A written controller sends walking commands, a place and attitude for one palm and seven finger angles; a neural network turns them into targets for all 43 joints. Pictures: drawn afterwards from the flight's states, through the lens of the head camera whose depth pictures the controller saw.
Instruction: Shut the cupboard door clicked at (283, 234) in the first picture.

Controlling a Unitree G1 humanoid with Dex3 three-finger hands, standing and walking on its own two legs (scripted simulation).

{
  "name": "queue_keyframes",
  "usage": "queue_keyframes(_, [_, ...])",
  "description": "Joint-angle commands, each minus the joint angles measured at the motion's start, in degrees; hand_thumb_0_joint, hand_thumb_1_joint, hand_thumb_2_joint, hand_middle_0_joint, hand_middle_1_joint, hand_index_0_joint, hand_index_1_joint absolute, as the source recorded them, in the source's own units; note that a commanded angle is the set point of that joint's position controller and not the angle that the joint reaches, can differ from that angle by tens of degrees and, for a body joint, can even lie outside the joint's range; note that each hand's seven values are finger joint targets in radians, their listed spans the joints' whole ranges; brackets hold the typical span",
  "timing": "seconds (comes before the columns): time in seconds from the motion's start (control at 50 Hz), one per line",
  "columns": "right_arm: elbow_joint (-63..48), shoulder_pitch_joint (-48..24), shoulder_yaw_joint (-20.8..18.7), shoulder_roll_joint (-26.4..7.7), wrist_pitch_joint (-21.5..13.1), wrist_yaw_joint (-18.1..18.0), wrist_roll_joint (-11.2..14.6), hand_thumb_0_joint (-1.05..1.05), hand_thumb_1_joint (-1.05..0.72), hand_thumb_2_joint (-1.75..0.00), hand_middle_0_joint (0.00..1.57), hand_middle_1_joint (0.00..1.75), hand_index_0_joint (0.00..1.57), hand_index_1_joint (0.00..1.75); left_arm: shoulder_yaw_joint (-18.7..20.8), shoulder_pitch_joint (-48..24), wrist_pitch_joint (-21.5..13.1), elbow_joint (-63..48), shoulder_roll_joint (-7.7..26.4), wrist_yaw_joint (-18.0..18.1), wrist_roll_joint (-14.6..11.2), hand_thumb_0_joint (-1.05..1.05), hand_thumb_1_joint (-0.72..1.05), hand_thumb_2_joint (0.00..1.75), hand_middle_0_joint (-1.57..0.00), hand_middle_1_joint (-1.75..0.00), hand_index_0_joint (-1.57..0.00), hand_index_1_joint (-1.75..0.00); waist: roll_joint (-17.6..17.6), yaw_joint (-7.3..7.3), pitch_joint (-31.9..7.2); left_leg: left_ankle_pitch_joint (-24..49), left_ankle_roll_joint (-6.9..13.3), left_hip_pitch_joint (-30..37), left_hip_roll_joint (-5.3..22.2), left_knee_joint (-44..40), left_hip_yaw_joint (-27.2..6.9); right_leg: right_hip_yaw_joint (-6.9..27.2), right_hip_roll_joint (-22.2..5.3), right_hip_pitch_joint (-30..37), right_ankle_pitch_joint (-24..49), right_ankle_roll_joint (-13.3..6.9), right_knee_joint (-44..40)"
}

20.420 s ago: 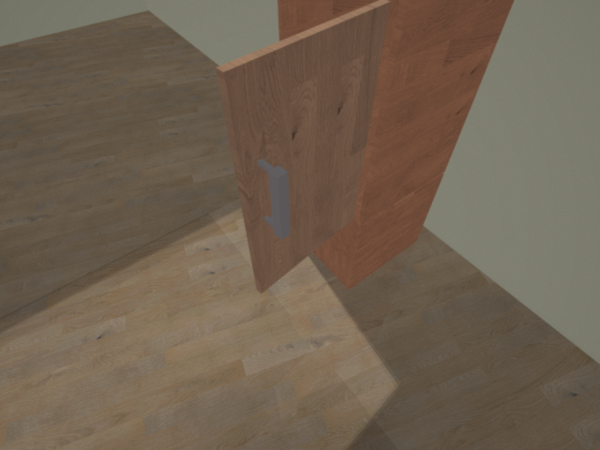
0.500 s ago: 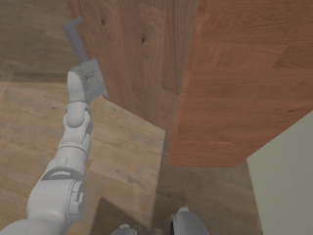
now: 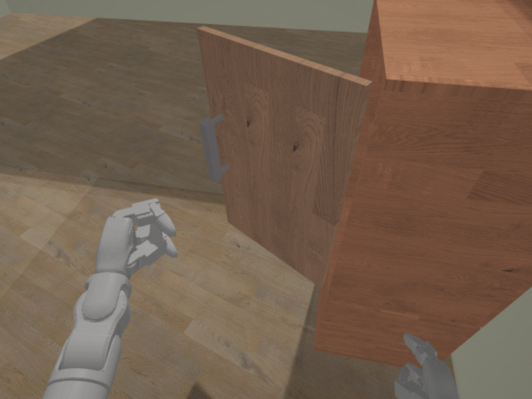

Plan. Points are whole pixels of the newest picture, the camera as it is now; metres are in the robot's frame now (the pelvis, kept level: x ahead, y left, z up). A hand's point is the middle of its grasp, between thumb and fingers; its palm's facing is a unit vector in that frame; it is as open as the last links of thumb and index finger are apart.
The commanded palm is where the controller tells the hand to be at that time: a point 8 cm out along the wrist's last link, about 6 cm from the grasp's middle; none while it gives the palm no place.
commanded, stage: draw the hand back to the body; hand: left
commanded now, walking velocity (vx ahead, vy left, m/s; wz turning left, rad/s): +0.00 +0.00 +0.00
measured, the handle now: (217, 148) +0.66 +0.16 +0.00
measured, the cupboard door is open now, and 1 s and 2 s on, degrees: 61 61 61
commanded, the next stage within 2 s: step back with the hand held close in 0.90 s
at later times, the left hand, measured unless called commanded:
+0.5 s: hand (26, 286) +0.20 +0.27 +0.16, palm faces +0.45 -0.80 -0.39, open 5.9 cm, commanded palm +0.15 +0.31 +0.19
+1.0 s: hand (12, 291) +0.19 +0.27 +0.18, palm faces +0.48 -0.78 -0.40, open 7.4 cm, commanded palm +0.14 +0.30 +0.19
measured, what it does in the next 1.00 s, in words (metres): stands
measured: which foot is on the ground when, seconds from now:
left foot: down 0.00-1.00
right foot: down 0.00-1.00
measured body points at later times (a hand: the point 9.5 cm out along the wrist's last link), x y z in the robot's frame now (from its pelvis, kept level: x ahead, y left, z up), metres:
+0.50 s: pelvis +0.01 +0.01 +0.01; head -0.02 -0.02 +0.46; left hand +0.17 +0.31 +0.19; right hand +0.19 -0.21 -0.08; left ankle -0.04 +0.11 -0.73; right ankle +0.03 -0.11 -0.73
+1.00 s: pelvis +0.00 +0.00 +0.01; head -0.03 -0.02 +0.46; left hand +0.16 +0.31 +0.20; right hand +0.18 -0.22 -0.07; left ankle -0.04 +0.11 -0.73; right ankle +0.03 -0.11 -0.73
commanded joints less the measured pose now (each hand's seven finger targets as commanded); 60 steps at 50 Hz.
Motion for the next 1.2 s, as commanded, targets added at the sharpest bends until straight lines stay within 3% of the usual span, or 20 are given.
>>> queue_keyframes(0.0, [-7.45, -4.96, -0.64, -4.75, -3.26, -1.26, -0.48, 0.00, -0.90, -0.90, 0.20, 0.30, 0.20, 0.30, 5.14, -12.38, -0.97, -19.81, 9.34, 3.05, 0.73, 0.00, 0.90, 0.90, -0.89, -1.05, -0.89, -1.05, 0.72, 0.48, -6.91, 15.31, 0.31, 0.01, 0.50, -9.74, -1.09, 1.91, -0.37, 15.30, 11.21, -0.91, -7.15])
queue_keyframes(0.04, [-7.25, -5.14, -0.27, -4.62, -4.21, -1.12, -0.96, 0.00, -0.90, -0.90, 0.20, 0.30, 0.20, 0.30, 4.60, -10.35, -0.36, -23.31, 8.85, 3.66, 1.23, 0.00, 0.90, 0.90, -0.83, -0.99, -0.83, -0.99, 3.19, 0.63, -6.41, 17.29, -0.08, 2.45, 0.64, -11.06, -1.39, 1.31, -0.17, 15.96, 12.15, -1.10, -8.09])
queue_keyframes(0.12, [-6.85, -5.57, 0.09, -4.66, -5.72, -0.80, -1.69, 0.00, -0.90, -0.90, 0.20, 0.30, 0.20, 0.30, 5.26, -3.18, 0.56, -29.38, 9.13, 4.41, 1.56, 0.00, 0.90, 0.90, -0.72, -0.87, -0.72, -0.87, 2.89, 1.06, -5.80, 21.06, -0.43, 5.33, 0.94, -12.58, -1.85, 0.70, 0.20, 17.88, 14.18, -0.97, -9.72])
queue_keyframes(0.16, [-6.30, -5.71, -0.02, -5.01, -6.14, -0.62, -1.99, 0.00, -0.90, -0.90, 0.20, 0.30, 0.20, 0.30, 7.43, 1.83, 1.10, -28.96, 10.41, 4.74, 1.51, 0.00, 0.90, 0.90, -0.67, -0.81, -0.67, -0.81, -0.16, 1.43, -3.90, 20.56, -0.36, 4.52, 1.05, -13.26, -1.86, 0.79, 0.27, 18.92, 14.03, -0.90, -10.75])
queue_keyframes(0.2, [-6.41, -5.98, -0.04, -4.81, -6.04, -0.39, -2.12, 0.00, -0.90, -0.90, 0.20, 0.30, 0.20, 0.30, 10.15, 5.11, 1.32, -31.03, 11.64, 4.96, 1.38, 0.00, 0.90, 0.90, -0.61, -0.75, -0.61, -0.75, -1.02, 1.98, -3.61, 21.24, -0.41, 4.36, 0.99, -13.66, -1.97, 0.69, 0.17, 20.13, 14.68, -0.85, -10.67])
queue_keyframes(0.4, [-5.59, -7.01, -0.74, -4.32, -7.82, 0.34, -2.50, 0.00, -0.90, -0.90, 0.20, 0.30, 0.20, 0.30, 19.50, 17.66, 0.62, -41.60, 16.07, 5.81, 1.28, 0.00, 0.90, 0.90, -0.34, -0.45, -0.34, -0.45, 3.35, 3.62, -2.62, 24.13, -0.97, 4.57, 1.16, -13.71, -1.79, 0.64, -0.03, 21.42, 15.13, -0.59, -11.06])
queue_keyframes(0.48, [-5.30, -6.72, -1.22, -4.38, -8.98, 0.44, -2.37, 0.00, -0.90, -0.90, 0.20, 0.30, 0.20, 0.30, 22.88, 23.16, 0.15, -44.11, 17.39, 6.25, 1.13, 0.00, 0.90, 0.90, -0.23, -0.33, -0.23, -0.33, 2.80, 4.05, -1.51, 24.31, -1.24, 4.04, 1.43, -13.78, -1.73, 0.57, 0.07, 21.14, 14.56, -0.53, -11.02])
queue_keyframes(0.5, [-5.03, -6.68, -1.37, -4.45, -9.18, 0.43, -2.25, 0.00, -0.90, -0.90, 0.20, 0.30, 0.20, 0.30, 23.80, 23.66, -0.02, -45.01, 18.05, 6.45, 1.25, 0.00, 0.90, 0.90, -0.20, -0.30, -0.20, -0.30, 3.97, 4.02, -1.08, 24.19, -1.40, 3.97, 1.51, -13.78, -1.73, 0.57, 0.16, 20.75, 14.06, -0.56, -10.99])
queue_keyframes(0.56, [-3.80, -6.04, -1.60, -5.27, -9.70, 0.35, -2.44, 0.00, -0.90, -0.90, 0.20, 0.30, 0.20, 0.30, 19.75, 22.86, 0.47, -40.07, 13.84, 6.13, 1.64, 0.00, 0.90, 0.90, -0.20, -0.30, -0.20, -0.30, 0.35, 2.84, 4.26, 20.58, -0.98, 2.87, 1.83, -14.58, -1.49, 0.35, 0.13, 16.92, 10.98, -0.37, -12.31])
queue_keyframes(0.6, [-3.52, -5.81, -1.85, -5.69, -9.78, 0.13, -2.28, 0.00, -0.90, -0.90, 0.20, 0.30, 0.20, 0.30, 19.72, 20.44, 0.33, -38.93, 14.15, 6.39, 1.67, 0.00, 0.90, 0.90, -0.20, -0.30, -0.20, -0.30, -0.56, 2.53, 5.24, 16.83, -0.63, 2.79, 1.82, -15.03, -1.72, 0.52, 0.06, 15.63, 7.61, -0.30, -12.47])
queue_keyframes(0.66, [-3.25, -6.15, -2.01, -5.94, -9.91, -0.22, -2.26, 0.00, -0.90, -0.90, 0.20, 0.30, 0.20, 0.30, 20.52, 19.43, 0.01, -38.31, 15.31, 6.63, 1.68, 0.00, 0.90, 0.90, -0.20, -0.30, -0.20, -0.30, -0.77, 2.96, 4.35, 13.50, -0.01, 2.89, 1.50, -15.39, -1.63, 0.97, -0.10, 15.88, 4.87, -0.33, -13.13])
queue_keyframes(0.68, [-3.73, -6.36, -2.00, -5.63, -10.11, -0.22, -2.25, 0.00, -0.90, -0.90, 0.20, 0.30, 0.20, 0.30, 20.04, 18.42, -0.45, -40.66, 15.09, 6.64, 1.79, 0.00, 0.90, 0.90, -0.20, -0.30, -0.20, -0.30, -0.34, 3.02, 1.98, 13.45, 0.00, 3.52, 1.32, -15.42, -1.72, 1.02, -0.24, 17.11, 4.69, -0.36, -12.63])
queue_keyframes(0.76, [-3.60, -6.83, -1.64, -5.40, -11.22, -0.27, -2.62, 0.00, -0.90, -0.90, 0.20, 0.30, 0.20, 0.30, 22.43, 19.62, -1.16, -44.21, 17.79, 7.22, 1.96, 0.00, 0.90, 0.90, -0.20, -0.30, -0.20, -0.30, 4.04, 4.09, -1.81, 15.70, -0.41, 3.58, 0.94, -15.09, -2.09, 1.25, -0.13, 20.47, 7.43, -0.69, -11.88])
queue_keyframes(0.84, [-3.54, -7.04, -1.27, -4.48, -11.82, -0.21, -2.56, 0.00, -0.90, -0.90, 0.20, 0.30, 0.20, 0.30, 22.56, 20.83, -1.10, -44.39, 17.07, 7.38, 2.12, 0.00, 0.90, 0.90, -0.20, -0.30, -0.20, -0.30, 5.90, 4.04, 1.38, 15.96, -0.95, 2.58, 1.06, -15.19, -1.75, 1.11, 0.10, 19.36, 7.84, -0.83, -11.90])
queue_keyframes(0.96, [-3.27, -6.47, -1.63, -4.96, -11.04, -0.03, -2.37, 0.00, -0.90, -0.90, 0.20, 0.30, 0.20, 0.30, 22.46, 22.77, -0.66, -38.77, 15.65, 6.52, 1.58, 0.00, 0.90, 0.90, -0.20, -0.30, -0.20, -0.30, 0.35, 3.82, 4.97, 14.72, -0.65, 1.43, 1.61, -15.81, -1.64, 1.13, 0.21, 17.72, 6.34, -0.68, -12.98])
queue_keyframes(1.0, [-3.58, -6.54, -1.79, -4.96, -10.65, 0.17, -2.22, 0.00, -0.90, -0.90, 0.20, 0.30, 0.20, 0.30, 21.69, 21.91, -0.80, -39.83, 15.07, 6.23, 1.56, 0.00, 0.90, 0.90, -0.20, -0.30, -0.20, -0.30, 1.49, 3.60, 3.62, 14.63, -0.51, 2.44, 1.67, -15.64, -1.27, 1.45, 0.07, 17.64, 6.11, -0.54, -12.79])
queue_keyframes(1.02, [-5.57, -6.09, -2.28, -6.58, -9.47, 0.36, -1.70, 0.00, -0.90, -0.90, 0.20, 0.30, 0.20, 0.30, 26.96, 15.26, -3.49, -42.67, 20.26, 6.90, 1.74, 0.00, 0.90, 0.90, -0.20, -0.30, -0.20, -0.30, 0.73, 0.92, 5.32, 8.29, 0.88, -2.02, 2.95, -12.54, -1.47, 8.71, -3.20, 13.05, 5.74, -1.00, -15.85])
queue_keyframes(1.04, [-4.35, -5.02, -2.44, -6.11, -8.82, 0.21, -2.01, 0.00, -0.90, -0.90, 0.20, 0.30, 0.20, 0.30, 24.75, 22.31, -4.03, -37.78, 17.03, 6.83, 1.78, 0.00, 0.90, 0.90, -0.20, -0.30, -0.20, -0.30, -3.22, 0.63, 3.41, 7.97, 1.12, -1.00, 2.53, -10.19, -2.16, 9.59, -5.14, 11.86, 4.90, -1.55, -16.92])
queue_keyframes(1.1, [-4.55, -5.21, -2.85, -6.06, -7.33, 0.78, -2.25, 0.00, -0.90, -0.90, 0.20, 0.30, 0.20, 0.30, 23.01, 24.78, -5.01, -39.79, 16.23, 6.98, 2.47, 0.00, 0.90, 0.90, -0.20, -0.30, -0.20, -0.30, -5.08, 0.13, -0.62, 9.69, 0.85, -0.55, 2.23, -6.57, -2.36, 11.47, -8.23, 11.52, 7.29, -2.92, -16.48])
queue_keyframes(1.18, [-5.96, -5.61, -3.40, -6.39, -5.84, 0.50, -2.09, 0.00, -0.90, -0.90, 0.20, 0.30, 0.20, 0.30, 25.35, 28.53, -5.91, -44.73, 18.43, 8.11, 2.29, 0.00, 0.90, 0.90, -0.20, -0.30, -0.20, -0.30, -1.16, -0.02, -7.64, 18.21, 0.19, -0.58, 3.52, -7.57, -3.58, 8.55, -7.63, 15.95, 20.68, -2.72, -8.70])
